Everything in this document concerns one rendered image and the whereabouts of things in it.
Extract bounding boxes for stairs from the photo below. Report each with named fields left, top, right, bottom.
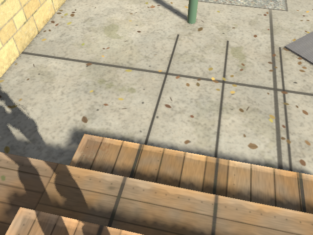
left=5, top=133, right=313, bottom=235

